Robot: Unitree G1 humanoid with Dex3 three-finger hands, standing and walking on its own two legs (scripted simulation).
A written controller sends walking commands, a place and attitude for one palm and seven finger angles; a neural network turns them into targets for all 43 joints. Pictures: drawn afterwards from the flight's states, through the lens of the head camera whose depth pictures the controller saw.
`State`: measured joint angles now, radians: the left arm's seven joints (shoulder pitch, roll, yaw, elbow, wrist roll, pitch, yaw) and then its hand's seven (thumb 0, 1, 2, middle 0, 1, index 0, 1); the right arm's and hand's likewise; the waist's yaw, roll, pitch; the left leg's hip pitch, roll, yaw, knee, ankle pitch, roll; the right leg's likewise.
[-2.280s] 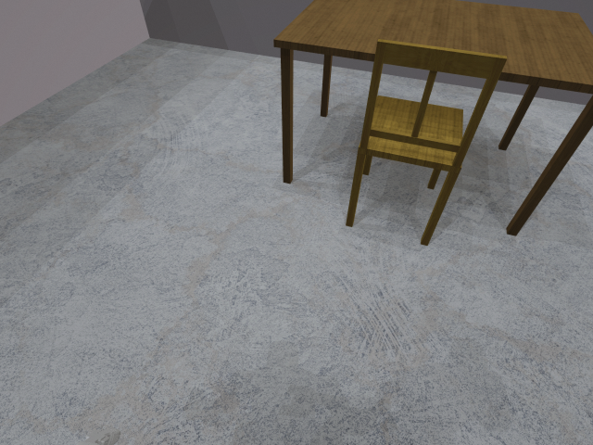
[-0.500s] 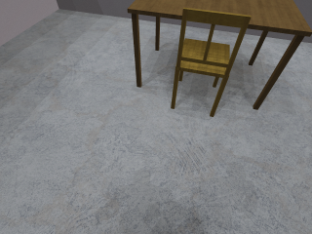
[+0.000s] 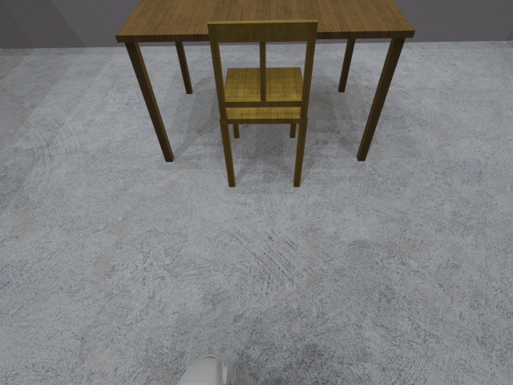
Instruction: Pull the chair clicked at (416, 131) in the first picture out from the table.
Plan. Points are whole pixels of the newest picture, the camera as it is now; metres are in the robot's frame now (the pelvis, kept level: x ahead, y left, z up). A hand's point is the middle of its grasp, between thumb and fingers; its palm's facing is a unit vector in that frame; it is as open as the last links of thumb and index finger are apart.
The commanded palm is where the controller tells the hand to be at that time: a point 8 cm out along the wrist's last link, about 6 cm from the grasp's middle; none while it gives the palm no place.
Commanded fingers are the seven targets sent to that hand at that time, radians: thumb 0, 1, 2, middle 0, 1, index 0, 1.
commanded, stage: walk to a spot facing it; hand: left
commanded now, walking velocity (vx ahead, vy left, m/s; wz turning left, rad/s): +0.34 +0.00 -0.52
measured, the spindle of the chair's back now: (262, 72) +1.18 +0.09 -0.13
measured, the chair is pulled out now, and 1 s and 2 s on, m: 0.00 0.00 0.00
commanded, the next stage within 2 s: none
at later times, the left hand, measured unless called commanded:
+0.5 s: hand (135, 300) +0.29 +0.30 -0.18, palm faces -0.21 -0.96 -0.20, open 7.4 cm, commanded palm none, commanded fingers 0.00 0.90 0.90 -0.20 -0.30 -0.20 -0.30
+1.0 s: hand (235, 218) +0.53 +0.12 -0.19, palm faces -0.55 -0.81 -0.18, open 7.3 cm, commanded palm none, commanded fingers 0.00 0.90 0.90 -0.20 -0.30 -0.20 -0.30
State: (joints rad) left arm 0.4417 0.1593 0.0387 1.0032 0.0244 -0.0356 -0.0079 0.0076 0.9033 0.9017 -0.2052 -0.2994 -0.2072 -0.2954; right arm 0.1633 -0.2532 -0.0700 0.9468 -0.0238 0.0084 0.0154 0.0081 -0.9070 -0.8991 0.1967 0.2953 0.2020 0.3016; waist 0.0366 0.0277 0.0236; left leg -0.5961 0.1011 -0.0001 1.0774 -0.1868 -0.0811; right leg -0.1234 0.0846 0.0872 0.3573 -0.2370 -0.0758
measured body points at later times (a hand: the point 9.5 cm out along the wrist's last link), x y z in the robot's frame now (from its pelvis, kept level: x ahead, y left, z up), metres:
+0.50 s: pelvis +0.18 +0.11 +0.00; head +0.20 +0.14 +0.45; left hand +0.31 +0.35 -0.16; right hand +0.15 -0.14 -0.13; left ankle +0.19 +0.17 -0.75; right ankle +0.14 -0.04 -0.63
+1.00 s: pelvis +0.34 +0.03 -0.03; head +0.38 +0.01 +0.42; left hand +0.56 +0.16 -0.17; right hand +0.18 -0.12 -0.18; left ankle +0.33 +0.19 -0.63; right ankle +0.35 -0.02 -0.75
